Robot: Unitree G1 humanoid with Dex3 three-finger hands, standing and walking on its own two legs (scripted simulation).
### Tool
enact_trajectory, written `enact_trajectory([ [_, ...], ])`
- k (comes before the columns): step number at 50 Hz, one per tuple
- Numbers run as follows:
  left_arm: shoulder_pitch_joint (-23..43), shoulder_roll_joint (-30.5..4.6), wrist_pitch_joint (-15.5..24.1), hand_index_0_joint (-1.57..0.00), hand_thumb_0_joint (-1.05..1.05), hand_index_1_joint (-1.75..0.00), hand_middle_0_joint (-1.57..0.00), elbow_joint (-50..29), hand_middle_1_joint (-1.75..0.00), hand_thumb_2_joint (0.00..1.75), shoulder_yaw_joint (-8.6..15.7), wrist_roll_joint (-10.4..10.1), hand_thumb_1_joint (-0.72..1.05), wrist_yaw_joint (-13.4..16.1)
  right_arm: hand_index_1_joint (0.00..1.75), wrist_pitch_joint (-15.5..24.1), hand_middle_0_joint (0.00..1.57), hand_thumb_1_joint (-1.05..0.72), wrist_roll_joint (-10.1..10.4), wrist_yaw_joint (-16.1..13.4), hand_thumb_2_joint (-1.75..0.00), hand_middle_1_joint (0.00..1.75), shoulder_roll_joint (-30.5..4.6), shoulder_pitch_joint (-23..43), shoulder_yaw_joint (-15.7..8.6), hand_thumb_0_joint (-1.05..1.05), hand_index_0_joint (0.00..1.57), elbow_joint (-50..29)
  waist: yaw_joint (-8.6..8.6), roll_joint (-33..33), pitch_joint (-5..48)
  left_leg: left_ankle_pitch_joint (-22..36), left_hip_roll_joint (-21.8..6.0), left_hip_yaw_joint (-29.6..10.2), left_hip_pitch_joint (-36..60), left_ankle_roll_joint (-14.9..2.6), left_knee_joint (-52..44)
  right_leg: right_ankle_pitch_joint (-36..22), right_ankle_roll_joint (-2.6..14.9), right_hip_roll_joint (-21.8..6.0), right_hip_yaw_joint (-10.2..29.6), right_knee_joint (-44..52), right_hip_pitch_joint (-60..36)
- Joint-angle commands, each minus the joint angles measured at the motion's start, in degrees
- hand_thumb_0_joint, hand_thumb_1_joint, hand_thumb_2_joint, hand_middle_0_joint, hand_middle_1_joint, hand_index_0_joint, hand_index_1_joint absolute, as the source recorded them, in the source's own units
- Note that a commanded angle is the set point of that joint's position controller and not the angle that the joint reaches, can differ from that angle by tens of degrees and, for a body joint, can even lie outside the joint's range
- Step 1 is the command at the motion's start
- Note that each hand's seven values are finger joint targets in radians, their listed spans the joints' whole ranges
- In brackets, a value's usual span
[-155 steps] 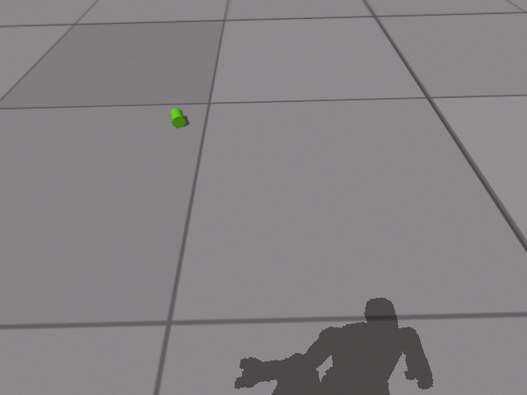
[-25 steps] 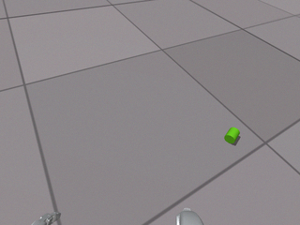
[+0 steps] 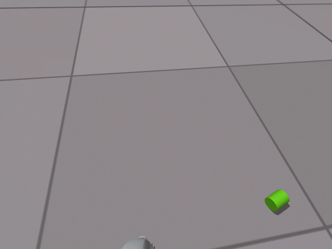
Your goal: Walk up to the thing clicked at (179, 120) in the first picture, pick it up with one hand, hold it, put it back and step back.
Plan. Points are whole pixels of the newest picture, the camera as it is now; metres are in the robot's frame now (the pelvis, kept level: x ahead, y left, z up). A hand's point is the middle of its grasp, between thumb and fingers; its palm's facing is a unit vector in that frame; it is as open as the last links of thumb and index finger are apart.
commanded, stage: walk up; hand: left
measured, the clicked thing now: (276, 200) +0.56 -0.61 -0.71
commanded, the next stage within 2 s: none
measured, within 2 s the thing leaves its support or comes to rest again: neither
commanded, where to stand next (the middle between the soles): +0.31 -0.92 m, yaw +26 degrees
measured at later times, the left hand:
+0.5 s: hand out of the picture +0.11 +0.02 -0.14, palm faces +0.15 -0.92 -0.37, open 7.4 cm
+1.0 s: hand out of the picture +0.19 -0.18 -0.17, palm faces +0.19 -0.90 -0.38, open 7.4 cm
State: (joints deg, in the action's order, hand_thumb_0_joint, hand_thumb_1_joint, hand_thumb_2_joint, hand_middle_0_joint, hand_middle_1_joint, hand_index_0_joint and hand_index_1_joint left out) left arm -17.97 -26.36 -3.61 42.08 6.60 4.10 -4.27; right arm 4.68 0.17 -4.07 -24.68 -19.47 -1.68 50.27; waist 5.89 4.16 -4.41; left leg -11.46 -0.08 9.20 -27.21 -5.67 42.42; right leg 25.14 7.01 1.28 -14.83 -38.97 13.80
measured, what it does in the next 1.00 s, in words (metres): steps to the right, turning left: left foot, then right foot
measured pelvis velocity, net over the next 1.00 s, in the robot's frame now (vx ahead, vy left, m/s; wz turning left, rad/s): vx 0.14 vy -0.51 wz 0.31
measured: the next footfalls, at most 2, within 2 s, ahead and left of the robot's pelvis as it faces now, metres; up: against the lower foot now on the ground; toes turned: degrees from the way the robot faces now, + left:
left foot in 0.02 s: +0.12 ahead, +0.08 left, +0.00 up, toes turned +7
right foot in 0.36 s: +0.16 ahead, -0.38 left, +0.00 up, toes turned +5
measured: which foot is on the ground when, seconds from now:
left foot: up 0.00-0.00, down 0.02-0.36, up 0.38-0.64, down 0.66-1.00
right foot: down 0.00-0.02, up 0.04-0.34, down 0.36-0.68, up 0.70-1.00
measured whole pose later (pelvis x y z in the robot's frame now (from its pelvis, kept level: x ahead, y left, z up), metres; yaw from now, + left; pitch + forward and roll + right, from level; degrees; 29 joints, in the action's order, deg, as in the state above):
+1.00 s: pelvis +0.14 -0.51 -0.04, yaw +18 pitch -1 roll +0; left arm -9.8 -30.9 -5.8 39.6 5.9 2.6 -5.2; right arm 4.1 -2.2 -5.6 -29.0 -21.4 -2.9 48.0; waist -1.4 6.0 -5.9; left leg -20.8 -9.3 -7.0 -32.7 -0.5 52.9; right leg 27.2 -0.1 -5.8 4.8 -58.4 30.1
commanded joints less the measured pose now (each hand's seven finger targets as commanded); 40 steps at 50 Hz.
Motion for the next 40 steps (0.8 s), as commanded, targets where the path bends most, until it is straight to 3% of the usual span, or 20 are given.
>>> enact_trajectory([
  [1,5.0,-5.9,2.2,-0.2,0.0,-0.3,-0.2,-11.6,-0.3,0.9,1.0,0.4,0.9,0.3,0.3,-0.3,0.2,-0.9,-0.9,-4.0,-0.9,0.3,-22.4,-21.5,-7.9,0.0,0.2,-1.6,-12.15,-15.4,10.2,-7.7,-25.8,-45.7,36.7,-14.88,-18.5,6.8,-11.3,-1.3,11.9,-34.2,36.5],
  [2,4.7,-12.4,1.3,-0.2,0.0,-0.3,-0.2,-12.2,-0.3,0.9,2.2,0.5,0.9,0.4,0.3,0.0,0.2,-0.9,1.2,-4.9,-0.9,0.3,-24.4,-16.6,-8.0,0.0,0.2,-4.6,-11.05,-6.3,12.0,-10.8,-34.3,-58.0,32.8,-19.48,-22.4,8.2,-12.94,-4.1,23.2,-44.8,38.4],
  [4,6.4,-15.1,0.6,-0.2,0.0,-0.3,-0.2,-11.0,-0.3,0.9,2.9,-0.4,0.9,0.4,0.3,0.6,0.2,-0.9,1.3,-5.5,-0.9,0.3,-21.0,-6.3,-6.6,0.0,0.2,-5.8,-7.89,-0.4,8.3,-5.2,-29.6,-44.4,21.7,-16.23,-20.5,3.7,-12.12,-8.2,26.5,-47.7,35.6],
  [8,1.4,-12.0,-0.2,-0.2,0.0,-0.3,-0.2,-7.0,-0.3,0.9,3.7,-0.5,0.9,-1.4,0.3,1.8,0.2,-0.9,-1.0,-3.5,-0.9,0.3,-20.5,-0.7,-5.1,0.0,0.2,-4.9,-3.75,-7.2,2.5,-13.6,-14.0,-21.8,-1.9,-8.08,-16.7,-3.5,-8.16,-8.7,21.0,-33.4,20.3],
  [12,4.0,-10.6,-1.0,-0.2,0.0,-0.3,-0.2,-7.7,-0.3,0.9,3.4,-0.8,0.9,-2.5,0.3,2.1,0.2,-0.9,-2.7,-2.5,-0.9,0.3,-25.1,-2.7,-6.8,0.0,0.2,-3.6,-6.41,-15.0,2.8,-27.4,-12.7,-24.3,-0.4,-7.66,-17.6,1.3,-8.01,-7.3,16.5,-21.0,21.1],
  [15,1.9,-10.7,-0.8,-0.2,0.0,-0.3,-0.2,-6.6,-0.3,0.9,3.8,-0.8,0.9,-1.8,0.3,1.4,0.2,-0.9,-2.8,-2.5,-0.9,0.3,-25.8,1.0,-7.0,0.0,0.2,-3.4,-4.19,-16.5,5.2,-22.7,-13.3,-23.9,-6.8,-6.38,-14.0,0.5,-7.52,-6.6,14.0,-13.4,11.1],
  [17,-9.9,-10.9,-0.5,-0.2,0.0,-0.3,-0.2,-2.3,-0.3,0.9,5.0,-0.6,0.9,-1.2,0.3,0.3,0.2,-0.9,-3.2,-2.7,-0.9,0.3,-21.9,5.5,-5.5,0.0,0.2,-3.4,3.9,-8.6,7.5,-22.6,-7.0,-15.1,-16.2,-2.47,0.2,-2.6,-7.4,-2.5,9.9,0.5,-5.4],
  [18,-17.0,-15.2,0.2,-0.2,0.0,-0.3,-0.2,-0.7,-0.3,0.9,6.1,0.7,0.9,-0.4,0.3,-0.2,0.2,-0.9,-2.6,-3.0,-0.9,0.3,-15.0,5.1,-3.6,0.0,0.2,-3.8,8.45,9.0,6.1,-25.9,2.0,-8.0,-26.5,1.01,22.2,8.1,-6.12,-8.1,21.1,12.4,-9.1],
  [19,-7.1,-22.0,0.8,-0.2,0.0,-0.3,-0.2,-4.0,-0.3,0.9,6.7,0.1,0.9,0.4,0.3,-0.2,0.2,-0.9,-1.9,-4.0,-0.9,0.3,-12.4,6.1,-3.5,0.0,0.2,-5.9,3.41,19.1,1.9,-27.3,5.0,-9.4,-32.1,2.89,30.9,13.9,0.12,-20.8,50.1,27.1,-0.5],
  [20,3.8,-23.5,1.5,-0.2,0.0,-0.3,-0.2,-7.2,-0.3,0.9,6.8,-1.3,0.9,1.1,0.3,-0.3,0.2,-0.9,-1.8,-4.9,-0.9,0.3,-14.7,6.5,-4.5,0.0,0.2,-4.7,-2.12,13.4,-1.2,-21.6,-1.7,-14.3,-28.2,2.83,32.7,19.6,3.51,-25.2,56.4,30.8,4.6],
  [22,5.4,-17.4,1.4,-0.2,0.0,-0.3,-0.2,-5.6,-0.3,0.9,5.4,-1.4,0.9,1.4,0.3,0.1,0.2,-0.9,-0.4,-3.8,-0.9,0.3,-17.5,2.0,-4.7,0.0,0.2,0.9,-4.1,5.1,-2.0,-15.8,-2.4,-12.0,-21.7,2.54,28.3,12.5,3.24,-18.0,37.8,21.1,5.5],
  [24,7.4,-14.4,1.4,-0.2,0.0,-0.3,-0.2,-5.4,-0.3,0.9,4.4,-0.7,0.9,1.4,0.3,0.4,0.2,-0.9,0.0,-3.3,-0.9,0.3,-16.6,-5.1,-4.5,0.0,0.2,3.9,-5.76,9.8,0.1,-14.6,-3.2,-8.4,-14.3,2.07,21.9,2.3,6.44,-15.7,29.1,16.4,3.8],
  [28,8.0,-10.8,1.0,-0.2,0.0,-0.3,-0.2,-6.3,-0.3,0.9,2.1,-0.1,0.9,1.0,0.3,0.5,0.2,-0.9,0.4,-2.6,-0.9,0.3,-14.0,-8.8,-4.2,0.0,0.2,3.3,-5.65,8.7,0.4,-11.6,-0.9,-5.5,-3.0,0.81,8.8,-10.4,9.19,-14.9,23.8,14.6,3.4],
  [30,10.2,-10.0,0.4,-0.2,0.0,-0.3,-0.2,-7.6,-0.3,0.9,1.0,-0.4,0.9,0.7,0.3,1.1,0.2,-0.9,0.4,-2.7,-0.9,0.3,-13.1,-13.7,-3.9,0.0,0.2,3.3,-7.95,6.0,3.1,-2.2,-0.1,-4.8,7.9,0.62,-3.6,-19.1,7.72,-13.8,19.0,8.9,4.8],
  [32,8.1,-7.1,0.6,-0.2,0.0,-0.3,-0.2,-9.1,-0.3,0.9,-0.9,-0.9,0.9,0.8,0.3,1.5,0.2,-0.9,-0.4,-3.6,-0.9,0.3,-17.3,-18.6,-5.6,0.0,0.2,2.8,-10.2,-2.9,7.3,0.7,-4.6,-14.9,24.0,-0.8,-14.5,-20.8,1.0,-8.7,13.7,-7.5,14.3],
  [33,5.7,-4.8,0.7,-0.2,0.0,-0.3,-0.2,-10.0,-0.3,0.9,-1.5,-1.1,0.9,0.9,0.3,1.4,0.2,-0.9,-1.8,-4.4,-0.9,0.3,-22.3,-17.6,-6.9,0.0,0.2,0.0,-9.55,-13.6,7.6,1.6,-19.7,-40.7,31.0,-6.69,-18.0,-0.2,-4.33,-3.8,14.2,-18.2,28.9],
  [34,2.7,-9.8,-0.4,-0.2,0.0,-0.3,-0.2,-9.3,-0.3,0.9,-0.3,-0.6,0.9,1.2,0.3,1.2,0.2,-0.9,-0.8,-5.0,-0.9,0.3,-25.4,-14.7,-7.6,0.0,0.2,-2.7,-8.16,-6.6,8.0,5.8,-31.3,-53.7,27.9,-13.84,-18.2,8.9,-8.36,-4.1,20.4,-30.6,32.0],
  [35,3.6,-13.8,-0.9,-0.2,0.0,-0.3,-0.2,-8.1,-0.3,0.9,0.7,-0.4,0.9,1.6,0.3,1.1,0.2,-0.9,0.9,-5.0,-0.9,0.3,-24.5,-12.7,-7.6,0.0,0.2,-2.8,-8.65,-2.3,8.6,9.5,-31.9,-51.9,25.7,-16.53,-16.8,9.0,-8.32,-5.2,24.0,-36.7,31.7],
  [38,5.9,-13.6,-0.7,-0.2,0.0,-0.3,-0.2,-7.4,-0.3,0.9,1.7,-1.5,0.9,1.4,0.3,0.9,0.2,-0.9,0.3,-5.0,-0.9,0.3,-19.9,-9.6,-6.3,0.0,0.2,-3.4,-6.85,-3.5,5.4,11.3,-19.4,-30.2,13.7,-9.9,-11.7,2.1,-6.6,-6.0,26.3,-36.3,25.8],
  [40,3.6,-13.5,-0.9,-0.2,0.0,-0.3,-0.2,-6.5,-0.3,0.9,2.2,-1.4,0.9,0.7,0.3,1.0,0.2,-0.9,-0.4,-4.1,-0.9,0.3,-20.9,-7.0,-6.4,0.0,0.2,-4.4,-5.87,-9.2,4.4,7.6,-17.8,-26.6,7.7,-10.43,-10.4,0.8,-6.7,-5.7,22.7,-36.7,22.6],
])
